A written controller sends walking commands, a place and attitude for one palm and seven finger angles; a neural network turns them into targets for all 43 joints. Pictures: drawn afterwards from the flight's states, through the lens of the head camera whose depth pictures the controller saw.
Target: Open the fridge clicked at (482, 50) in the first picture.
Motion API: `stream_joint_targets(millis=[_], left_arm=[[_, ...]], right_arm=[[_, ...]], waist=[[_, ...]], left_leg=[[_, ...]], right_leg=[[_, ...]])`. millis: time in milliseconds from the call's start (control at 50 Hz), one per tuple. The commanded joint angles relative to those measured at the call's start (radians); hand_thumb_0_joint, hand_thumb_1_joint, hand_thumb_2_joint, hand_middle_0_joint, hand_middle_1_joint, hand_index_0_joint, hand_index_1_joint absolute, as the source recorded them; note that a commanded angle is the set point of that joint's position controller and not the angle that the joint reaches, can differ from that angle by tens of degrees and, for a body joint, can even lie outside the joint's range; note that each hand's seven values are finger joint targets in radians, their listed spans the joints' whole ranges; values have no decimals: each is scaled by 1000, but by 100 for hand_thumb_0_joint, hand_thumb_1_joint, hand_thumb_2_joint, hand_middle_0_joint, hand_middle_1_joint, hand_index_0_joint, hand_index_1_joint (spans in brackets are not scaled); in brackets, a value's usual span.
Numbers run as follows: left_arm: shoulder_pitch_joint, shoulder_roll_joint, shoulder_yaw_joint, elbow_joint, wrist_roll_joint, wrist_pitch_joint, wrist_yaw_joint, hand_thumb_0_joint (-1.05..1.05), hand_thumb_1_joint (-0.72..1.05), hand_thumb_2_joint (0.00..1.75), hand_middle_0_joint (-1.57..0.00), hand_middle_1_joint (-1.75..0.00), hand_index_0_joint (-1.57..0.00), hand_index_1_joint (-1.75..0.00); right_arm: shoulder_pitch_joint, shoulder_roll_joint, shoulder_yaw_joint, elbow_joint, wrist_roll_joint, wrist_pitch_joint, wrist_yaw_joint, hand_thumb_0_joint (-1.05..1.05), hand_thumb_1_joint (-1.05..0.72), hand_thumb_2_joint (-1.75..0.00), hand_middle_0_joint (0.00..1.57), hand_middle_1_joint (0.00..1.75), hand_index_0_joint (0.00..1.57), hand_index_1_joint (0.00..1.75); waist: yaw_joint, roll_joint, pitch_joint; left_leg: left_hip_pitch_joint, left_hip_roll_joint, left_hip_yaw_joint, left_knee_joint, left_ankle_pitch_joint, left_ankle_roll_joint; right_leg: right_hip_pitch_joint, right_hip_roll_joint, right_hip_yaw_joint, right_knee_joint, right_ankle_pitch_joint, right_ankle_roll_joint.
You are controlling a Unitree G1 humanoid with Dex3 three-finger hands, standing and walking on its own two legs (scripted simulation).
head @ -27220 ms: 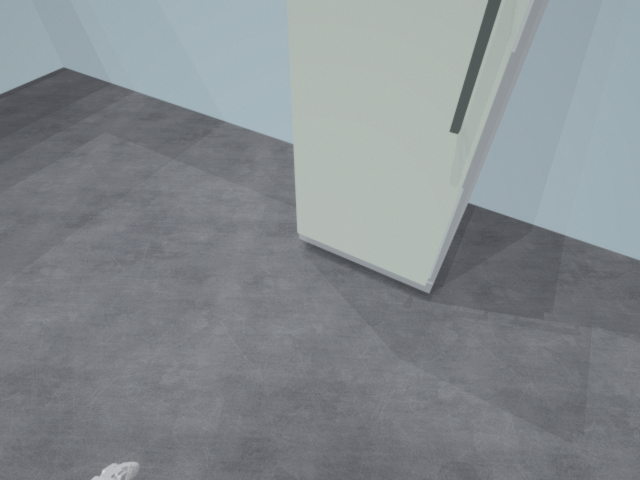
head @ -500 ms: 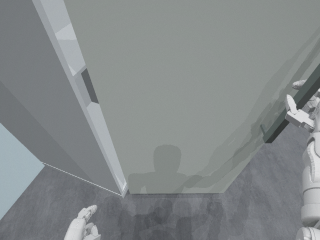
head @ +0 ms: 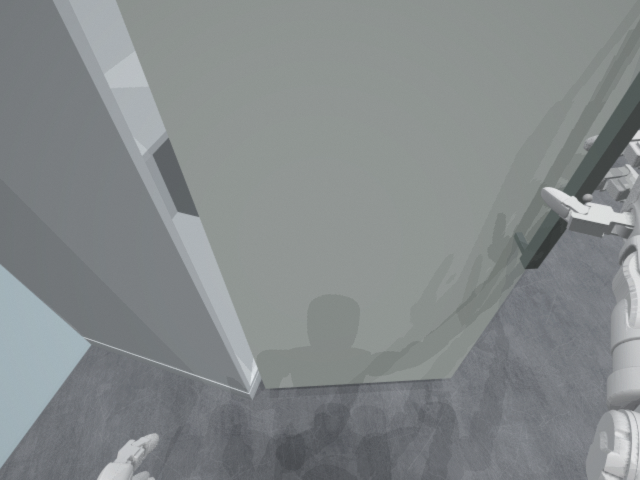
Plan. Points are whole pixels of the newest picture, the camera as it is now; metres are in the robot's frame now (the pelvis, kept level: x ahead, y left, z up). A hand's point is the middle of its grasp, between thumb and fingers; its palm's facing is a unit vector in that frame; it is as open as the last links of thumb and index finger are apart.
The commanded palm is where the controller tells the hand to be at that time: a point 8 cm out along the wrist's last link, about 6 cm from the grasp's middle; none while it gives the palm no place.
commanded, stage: loosen the grip on the handle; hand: right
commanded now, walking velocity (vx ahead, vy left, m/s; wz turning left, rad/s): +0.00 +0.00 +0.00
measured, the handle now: (589, 150) +0.48 -0.26 +0.18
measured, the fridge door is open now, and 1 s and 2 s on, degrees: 69 70 70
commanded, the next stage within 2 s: slip the hand off the handle in 0.34 s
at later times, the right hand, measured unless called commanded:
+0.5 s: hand (603, 207) +0.43 -0.29 +0.14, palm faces +0.28 +0.93 -0.25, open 14.5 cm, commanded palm +0.40 -0.33 +0.16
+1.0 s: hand out of the picture +0.43 -0.35 +0.14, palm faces +0.28 +0.92 -0.27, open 14.7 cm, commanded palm +0.40 -0.39 +0.16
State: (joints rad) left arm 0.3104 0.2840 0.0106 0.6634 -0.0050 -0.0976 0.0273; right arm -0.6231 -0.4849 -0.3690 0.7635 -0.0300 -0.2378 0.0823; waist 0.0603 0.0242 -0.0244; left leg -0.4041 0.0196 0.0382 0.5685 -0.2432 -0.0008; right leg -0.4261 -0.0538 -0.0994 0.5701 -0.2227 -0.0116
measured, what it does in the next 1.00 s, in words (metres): stands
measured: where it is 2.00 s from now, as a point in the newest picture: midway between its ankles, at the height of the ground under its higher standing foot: outside the picture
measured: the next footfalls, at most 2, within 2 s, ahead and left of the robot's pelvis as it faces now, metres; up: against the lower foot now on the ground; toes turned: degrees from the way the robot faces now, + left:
none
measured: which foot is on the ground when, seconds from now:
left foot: down 0.00-1.00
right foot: down 0.00-1.00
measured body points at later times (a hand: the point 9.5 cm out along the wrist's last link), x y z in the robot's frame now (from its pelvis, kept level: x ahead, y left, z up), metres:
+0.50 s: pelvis +0.05 +0.00 +0.00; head +0.09 +0.01 +0.44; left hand +0.16 +0.26 -0.12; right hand +0.41 -0.33 +0.15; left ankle +0.03 +0.12 -0.73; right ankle +0.04 -0.11 -0.73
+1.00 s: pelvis +0.04 -0.02 -0.01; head +0.10 -0.03 +0.44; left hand +0.14 +0.25 -0.12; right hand +0.41 -0.40 +0.16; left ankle +0.03 +0.12 -0.73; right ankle +0.04 -0.11 -0.73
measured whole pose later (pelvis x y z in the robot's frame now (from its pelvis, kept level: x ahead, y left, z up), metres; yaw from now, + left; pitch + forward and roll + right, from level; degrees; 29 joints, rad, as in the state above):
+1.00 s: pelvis +0.04 -0.02 -0.01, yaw -1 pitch +10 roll +2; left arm 0.33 0.26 -0.02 0.66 -0.02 -0.04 0.08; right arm -0.53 -0.61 -0.49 0.70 0.05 -0.27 0.27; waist 0.03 0.00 -0.07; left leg -0.48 0.02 0.07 0.64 -0.34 -0.02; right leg -0.55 -0.05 -0.05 0.72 -0.35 -0.02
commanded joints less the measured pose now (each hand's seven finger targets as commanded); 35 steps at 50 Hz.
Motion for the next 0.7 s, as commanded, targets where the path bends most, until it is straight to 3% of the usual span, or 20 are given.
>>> stream_joint_targets(millis=[0, 60, 80, 100, 120, 140, 160, 220, 280, 320, 360, 380, 400, 420, 440, 460, 480, 520, 580, 680], left_arm=[[-33, 147, 48, -124, -17, -33, 18, 0, 90, 90, -20, -30, -20, -30], [-21, 151, 44, -103, -25, -34, 33, 0, 90, 90, -20, -30, -20, -30], [-8, 154, 47, -88, -26, -37, 37, 0, 90, 90, -20, -30, -20, -30], [-9, 147, 46, -88, -27, -40, 38, 0, 90, 90, -20, -30, -20, -30], [-7, 147, 47, -79, -25, -40, 42, 0, 90, 90, -20, -30, -20, -30], [-2, 153, 52, -74, -19, -36, 43, 0, 90, 90, -20, -30, -20, -30], [-4, 151, 44, -82, -16, -29, 44, 0, 90, 90, -20, -30, -20, -30], [0, 130, 47, -84, -14, -31, 37, 0, 90, 90, -20, -30, -20, -30], [20, 136, 52, -82, -18, -25, 36, 0, 90, 90, -20, -30, -20, -30], [21, 129, 61, -95, -20, -26, 32, 0, 90, 90, -20, -30, -20, -30], [24, 134, 60, -100, -20, -19, 33, 0, 90, 90, -20, -30, -20, -30], [20, 128, 59, -106, -24, -19, 29, 0, 90, 90, -20, -30, -20, -30], [14, 122, 62, -117, -25, -20, 26, 0, 90, 90, -20, -30, -20, -30], [34, 150, 61, -75, -24, -10, 41, 0, 90, 90, -20, -30, -20, -30], [33, 137, 55, -83, -20, -3, 44, 0, 90, 90, -20, -30, -20, -30], [31, 136, 52, -77, -23, 2, 48, 0, 90, 90, -20, -30, -20, -30], [28, 126, 51, -88, -20, -2, 46, 0, 90, 90, -20, -30, -20, -30], [26, 124, 54, -97, -16, -3, 47, 0, 90, 90, -20, -30, -20, -30], [34, 116, 55, -97, -16, -3, 43, 0, 90, 90, -20, -30, -20, -30], [32, 133, 52, -99, -24, 9, 54, 0, 90, 90, -20, -30, -20, -30]], right_arm=[[-383, -281, 1, -193, -10, -105, -18, 0, 55, -20, 41, 135, 41, 135], [-459, -278, 12, -189, 41, -120, 7, 0, 55, -20, 37, 130, 37, 130], [-482, -318, -22, -184, 48, -129, 14, 0, 55, -20, 36, 128, 36, 128], [-476, -292, -2, -193, 59, -133, 24, 0, 55, -20, 34, 127, 34, 127], [-484, -321, -32, -209, 65, -143, 26, 0, 55, -20, 33, 125, 33, 125], [-404, -424, -132, -201, 58, -150, 25, 0, 55, -20, 32, 123, 32, 123], [-388, -426, -124, -247, 59, -155, 25, 0, 55, -20, 30, 122, 30, 122], [-328, -340, -86, -302, 70, -151, 31, 0, 55, -20, 26, 117, 26, 117], [-283, -328, -90, -338, 89, -119, 49, 0, 55, -20, 25, 115, 25, 115], [-194, -279, -75, -382, 105, -90, 63, 0, 55, -20, 25, 115, 25, 115], [-87, -297, -118, -385, 119, -61, 66, 0, 55, -20, 25, 115, 25, 115], [-97, -265, -94, -429, 124, -57, 70, 0, 55, -20, 25, 115, 25, 115], [-72, -240, -85, -472, 131, -48, 70, 0, 55, -20, 25, 115, 25, 115], [-201, -427, -222, -390, 116, -42, 55, 0, 55, -20, 25, 115, 25, 115], [-213, -394, -191, -369, 104, -36, 59, 0, 55, -20, 25, 115, 25, 115], [-244, -411, -202, -386, 101, -40, 51, 0, 55, -20, 25, 115, 25, 115], [-211, -366, -177, -372, 98, -41, 62, 0, 55, -20, 25, 115, 25, 115], [-198, -371, -164, -426, 89, -57, 81, 0, 55, -20, 25, 115, 25, 115], [-195, -306, -87, -447, 87, -63, 114, 0, 55, -20, 25, 115, 25, 115], [-157, -345, -143, -367, 137, -29, 156, 0, 55, -20, 25, 115, 25, 115]], waist=[[-26, -39, -210], [-3, -19, -222], [-7, -1, -243], [-12, -19, -268], [-16, -28, -289], [-49, -51, -318], [-59, -101, -344], [-50, -113, -363], [-44, -108, -379], [-54, -87, -398], [-74, -50, -373], [-66, -52, -387], [-71, -51, -386], [-38, 2, -328], [-40, -7, -319], [-33, -23, -283], [-39, -24, -319], [-54, -100, -388], [-37, -180, -414], [-44, -93, -370]], left_leg=[[-22, -19, -32, -110, -201, 20], [-22, -15, -56, -127, -225, 13], [-4, -17, -66, -127, -220, 11], [11, -18, -73, -119, -205, 11], [20, -20, -73, -111, -182, 12], [61, -20, -76, -94, -133, 16], [88, -19, -74, -74, -69, 18], [93, -27, -53, -42, 121, 17], [107, -30, -38, -16, 275, 13], [118, -35, -26, -8, 344, 11], [142, -33, -17, 5, 402, 10], [136, -34, -13, 12, 429, 7], [129, -37, -9, 11, 426, 6], [95, -36, -13, 3, 402, -1], [95, -36, -18, 6, 376, -4], [83, -34, -16, 7, 370, 1], [86, -35, -16, 11, 374, 0], [95, -38, -15, 29, 401, 9], [34, -44, -7, 34, 385, 13], [33, -44, 6, 22, 349, 14]], right_leg=[[80, 47, 39, -71, -200, -32], [65, 50, 39, -42, -198, -34], [57, 50, 45, -34, -180, -35], [61, 52, 43, -27, -162, -33], [64, 52, 49, -19, -141, -35], [59, 51, 48, -11, -87, -34], [66, 55, 47, -5, -41, -35], [109, 54, 39, 17, 85, -37], [132, 52, 41, 34, 195, -39], [164, 51, 40, 40, 263, -37], [145, 50, 41, 42, 308, -36], [160, 50, 47, 42, 339, -36], [175, 49, 45, 42, 347, -33], [133, 42, 49, 48, 302, -33], [105, 52, 46, 43, 273, -33], [101, 49, 52, 45, 271, -35], [115, 52, 47, 48, 285, -36], [171, 51, 49, 60, 358, -31], [249, 40, 67, 87, 448, -24], [198, 39, 83, 74, 389, -17]])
